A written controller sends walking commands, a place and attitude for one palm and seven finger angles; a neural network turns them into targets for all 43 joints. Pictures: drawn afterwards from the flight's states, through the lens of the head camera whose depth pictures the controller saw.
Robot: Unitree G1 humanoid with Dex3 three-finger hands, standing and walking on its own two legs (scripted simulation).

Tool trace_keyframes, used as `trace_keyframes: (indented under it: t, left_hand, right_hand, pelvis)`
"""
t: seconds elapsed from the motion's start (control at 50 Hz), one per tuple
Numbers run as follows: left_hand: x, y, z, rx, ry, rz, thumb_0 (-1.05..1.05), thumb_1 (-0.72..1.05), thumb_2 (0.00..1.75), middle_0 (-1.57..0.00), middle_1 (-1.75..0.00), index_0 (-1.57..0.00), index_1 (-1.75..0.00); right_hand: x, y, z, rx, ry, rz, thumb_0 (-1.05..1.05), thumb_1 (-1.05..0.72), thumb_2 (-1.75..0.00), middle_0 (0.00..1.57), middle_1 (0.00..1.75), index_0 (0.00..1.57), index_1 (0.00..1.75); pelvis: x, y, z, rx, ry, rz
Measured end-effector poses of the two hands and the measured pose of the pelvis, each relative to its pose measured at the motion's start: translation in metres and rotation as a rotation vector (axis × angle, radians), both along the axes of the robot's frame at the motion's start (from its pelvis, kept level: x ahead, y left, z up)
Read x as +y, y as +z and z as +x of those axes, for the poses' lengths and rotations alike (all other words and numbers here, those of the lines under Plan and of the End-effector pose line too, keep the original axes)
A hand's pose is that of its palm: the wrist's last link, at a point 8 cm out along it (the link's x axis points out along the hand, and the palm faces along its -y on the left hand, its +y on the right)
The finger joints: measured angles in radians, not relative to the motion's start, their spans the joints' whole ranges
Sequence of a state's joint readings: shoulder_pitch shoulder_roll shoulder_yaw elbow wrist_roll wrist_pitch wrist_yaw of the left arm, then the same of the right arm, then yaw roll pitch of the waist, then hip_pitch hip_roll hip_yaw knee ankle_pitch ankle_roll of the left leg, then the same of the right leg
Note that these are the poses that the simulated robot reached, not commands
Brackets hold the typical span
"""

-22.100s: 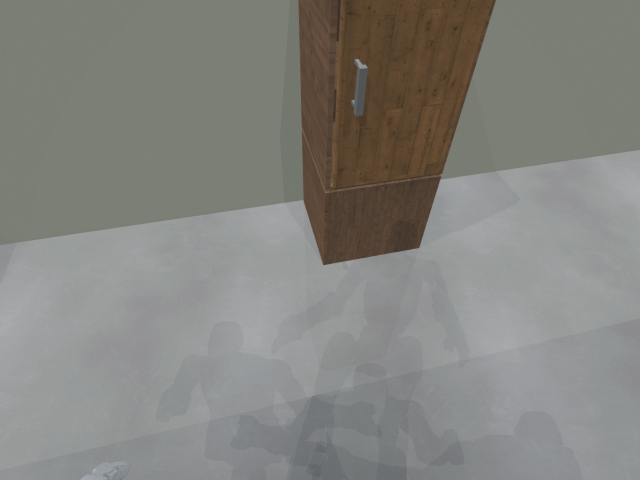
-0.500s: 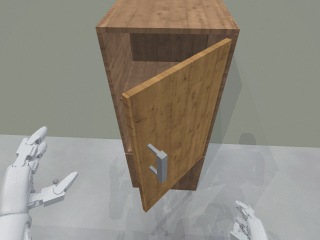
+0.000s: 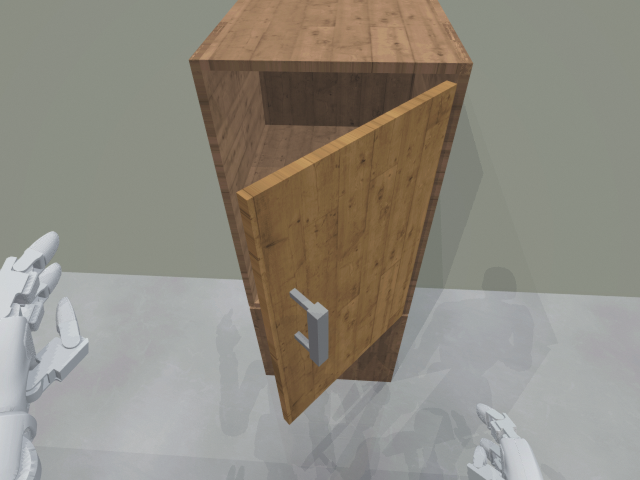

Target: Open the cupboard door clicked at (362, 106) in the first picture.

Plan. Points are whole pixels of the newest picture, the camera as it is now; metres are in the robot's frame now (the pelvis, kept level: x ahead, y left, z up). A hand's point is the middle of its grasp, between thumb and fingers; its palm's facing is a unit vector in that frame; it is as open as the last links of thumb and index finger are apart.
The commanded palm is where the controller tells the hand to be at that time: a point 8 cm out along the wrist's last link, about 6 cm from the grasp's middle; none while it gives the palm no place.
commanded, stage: draw the hand back to the body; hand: left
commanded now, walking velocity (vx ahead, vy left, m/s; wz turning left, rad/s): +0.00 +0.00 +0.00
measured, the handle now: (308, 327) +0.32 +0.07 +0.00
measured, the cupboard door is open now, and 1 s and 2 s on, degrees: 48 48 48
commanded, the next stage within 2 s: step back with the hand held close in 0.06 s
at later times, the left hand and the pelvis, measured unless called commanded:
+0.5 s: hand (92, 349) +0.19 +0.25 +0.14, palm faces +0.33 -0.80 -0.50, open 7.4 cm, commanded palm +0.13 +0.29 +0.17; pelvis -0.02 +0.00 +0.00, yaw -2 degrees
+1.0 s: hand out of the picture +0.07 +0.28 +0.16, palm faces +0.49 -0.73 -0.47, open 7.4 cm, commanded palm +0.01 +0.32 +0.17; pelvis -0.11 +0.01 -0.02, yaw +3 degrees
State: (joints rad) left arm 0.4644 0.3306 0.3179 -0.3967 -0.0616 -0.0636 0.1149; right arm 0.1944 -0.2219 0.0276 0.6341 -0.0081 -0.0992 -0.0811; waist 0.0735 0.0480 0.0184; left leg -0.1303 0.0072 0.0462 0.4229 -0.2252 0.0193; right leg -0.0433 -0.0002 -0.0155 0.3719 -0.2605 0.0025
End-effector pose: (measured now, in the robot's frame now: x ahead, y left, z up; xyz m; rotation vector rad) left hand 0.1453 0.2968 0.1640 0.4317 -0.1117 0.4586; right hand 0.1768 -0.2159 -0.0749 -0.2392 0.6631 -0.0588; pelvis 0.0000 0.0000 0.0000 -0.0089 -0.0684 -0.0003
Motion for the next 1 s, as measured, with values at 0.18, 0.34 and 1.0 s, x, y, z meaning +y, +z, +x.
trace_keyframes:
  t: [0.18, 0.34, 1.0]
  left_hand:
    - [-0.006, 0.003, -0.004, -0.012, 0.011, 0.007, 0.01, 0.89, 0.9, -0.21, -0.3, -0.21, -0.3]
    - [-0.008, 0.013, 0.003, -0.018, -0.034, 0.09, 0.01, 0.89, 0.9, -0.21, -0.3, -0.21, -0.3]
    - [0.017, 0.01, -0.122, -0.115, -0.02, 0.195, 0.01, 0.89, 0.9, -0.21, -0.3, -0.22, -0.3]
  right_hand:
    - [-0.009, -0.002, -0.003, 0.0, -0.007, 0.004, 0.01, -0.9, -0.9, 0.2, 0.3, 0.2, 0.3]
    - [-0.02, 0.0, -0.007, 0.015, -0.047, -0.001, 0.01, -0.9, -0.9, 0.2, 0.3, 0.2, 0.3]
    - [0.005, -0.021, -0.122, 0.073, -0.021, -0.036, 0.01, -0.9, -0.9, 0.2, 0.3, 0.2, 0.3]
  pelvis:
    - [-0.009, 0.001, -0.003, -0.008, 0.0, 0.0]
    - [-0.009, 0.0, -0.009, 0.043, -0.012, -0.011]
    - [0.011, -0.021, -0.113, 0.044, 0.054, -0.02]
